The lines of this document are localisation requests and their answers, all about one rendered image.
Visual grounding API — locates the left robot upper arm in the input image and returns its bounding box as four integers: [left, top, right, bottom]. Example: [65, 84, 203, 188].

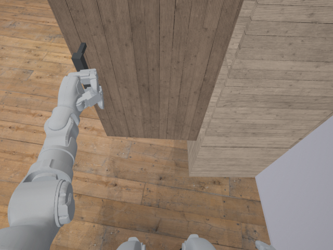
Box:
[0, 179, 75, 250]

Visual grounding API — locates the robot left shin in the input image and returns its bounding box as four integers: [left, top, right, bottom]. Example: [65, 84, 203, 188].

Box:
[128, 237, 139, 241]

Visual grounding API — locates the left robot hand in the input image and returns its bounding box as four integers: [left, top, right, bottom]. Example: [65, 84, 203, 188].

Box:
[57, 69, 104, 115]

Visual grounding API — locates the cupboard door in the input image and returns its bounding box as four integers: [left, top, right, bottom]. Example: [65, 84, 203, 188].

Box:
[47, 0, 244, 141]

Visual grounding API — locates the handle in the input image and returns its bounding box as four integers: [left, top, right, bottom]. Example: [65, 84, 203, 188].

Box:
[71, 42, 100, 89]

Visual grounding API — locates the left robot forearm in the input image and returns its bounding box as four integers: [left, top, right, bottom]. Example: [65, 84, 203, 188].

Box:
[7, 106, 80, 226]

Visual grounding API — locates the right robot thigh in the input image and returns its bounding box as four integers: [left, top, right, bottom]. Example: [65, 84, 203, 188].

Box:
[182, 237, 216, 250]

